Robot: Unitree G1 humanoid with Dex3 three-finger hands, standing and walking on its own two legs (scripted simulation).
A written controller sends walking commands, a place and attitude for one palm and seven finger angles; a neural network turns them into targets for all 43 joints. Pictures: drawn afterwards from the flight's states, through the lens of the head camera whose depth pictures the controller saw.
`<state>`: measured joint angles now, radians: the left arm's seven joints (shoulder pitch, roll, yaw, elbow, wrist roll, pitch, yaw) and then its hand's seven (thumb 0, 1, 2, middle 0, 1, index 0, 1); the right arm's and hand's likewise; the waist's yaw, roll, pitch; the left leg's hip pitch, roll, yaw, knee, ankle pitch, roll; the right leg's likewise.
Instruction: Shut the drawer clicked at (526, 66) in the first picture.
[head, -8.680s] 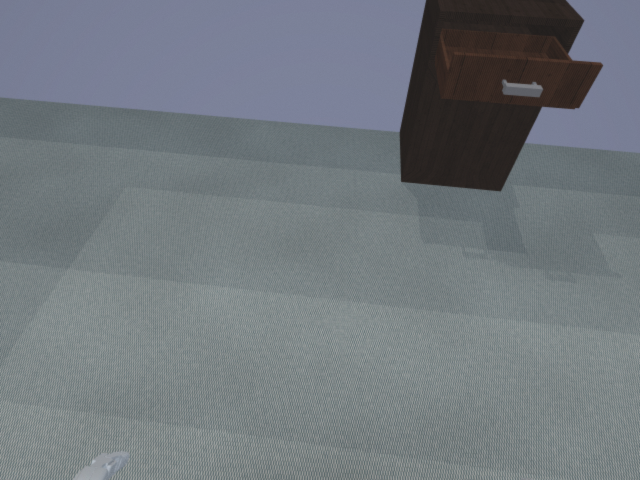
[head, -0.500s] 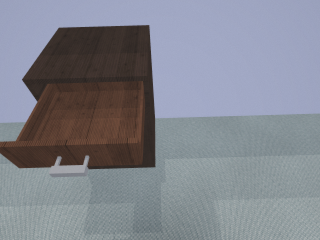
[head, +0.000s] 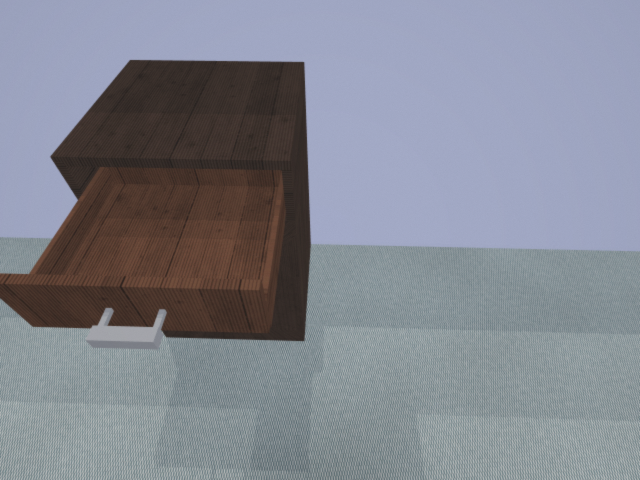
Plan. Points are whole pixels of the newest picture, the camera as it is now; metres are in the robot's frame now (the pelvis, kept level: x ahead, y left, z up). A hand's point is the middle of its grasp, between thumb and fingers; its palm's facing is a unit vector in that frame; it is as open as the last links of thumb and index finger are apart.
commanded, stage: come to a stop and stand still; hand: left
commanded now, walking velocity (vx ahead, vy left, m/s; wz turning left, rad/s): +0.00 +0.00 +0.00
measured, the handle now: (130, 325) +0.36 +0.34 -0.10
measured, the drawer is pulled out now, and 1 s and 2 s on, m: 0.29 0.29 0.29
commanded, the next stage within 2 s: look again from close up in 0.06 s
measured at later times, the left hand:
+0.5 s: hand out of the picture +0.00 +0.21 -0.18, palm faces +0.03 -0.98 -0.20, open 7.3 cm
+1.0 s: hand out of the picture -0.03 +0.21 -0.18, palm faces +0.05 -0.98 -0.17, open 7.3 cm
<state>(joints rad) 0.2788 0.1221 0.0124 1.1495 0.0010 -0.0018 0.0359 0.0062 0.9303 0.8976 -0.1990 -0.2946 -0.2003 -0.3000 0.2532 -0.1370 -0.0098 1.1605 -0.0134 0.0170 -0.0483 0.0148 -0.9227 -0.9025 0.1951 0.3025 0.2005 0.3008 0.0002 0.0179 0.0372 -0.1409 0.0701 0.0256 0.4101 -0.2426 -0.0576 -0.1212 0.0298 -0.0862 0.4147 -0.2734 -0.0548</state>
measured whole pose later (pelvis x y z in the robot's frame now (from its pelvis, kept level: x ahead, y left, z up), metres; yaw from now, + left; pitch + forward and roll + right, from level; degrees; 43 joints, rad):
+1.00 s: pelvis +0.00 +0.05 -0.01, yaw +0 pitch +0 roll +0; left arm 0.36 0.12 0.01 1.10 0.02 -0.01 0.03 0.00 0.91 0.90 -0.20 -0.29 -0.20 -0.30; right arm 0.34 -0.16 0.01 1.11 -0.03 0.00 -0.01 0.01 -0.91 -0.90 0.20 0.30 0.20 0.30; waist 0.01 0.01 0.02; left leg -0.23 -0.02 0.06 0.57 -0.34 0.04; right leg -0.21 -0.04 -0.05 0.55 -0.35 0.01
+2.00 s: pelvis +0.05 +0.13 -0.01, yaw +0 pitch -3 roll +0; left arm 0.34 0.19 0.01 0.99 0.03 0.04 0.03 0.00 0.91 0.90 -0.20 -0.29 -0.20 -0.30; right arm 0.28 -0.20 -0.02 0.91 -0.03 0.04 -0.01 0.01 -0.93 -0.90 0.20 0.30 0.20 0.30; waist 0.01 0.06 0.01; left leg -0.26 -0.02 0.10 0.59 -0.29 0.05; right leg -0.34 -0.07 0.01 0.61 -0.27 -0.01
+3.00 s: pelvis +0.11 +0.08 +0.00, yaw +1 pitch -1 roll +1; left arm 0.24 0.17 -0.01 1.06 0.01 -0.02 0.04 0.00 0.92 0.90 -0.20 -0.29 -0.20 -0.30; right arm 0.27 -0.18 0.01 1.10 -0.01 -0.01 -0.02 0.01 -0.91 -0.90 0.19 0.30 0.20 0.30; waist -0.02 0.02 0.03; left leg -0.12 0.04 0.06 0.41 -0.28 -0.03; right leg -0.21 0.04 0.06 0.47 -0.25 -0.03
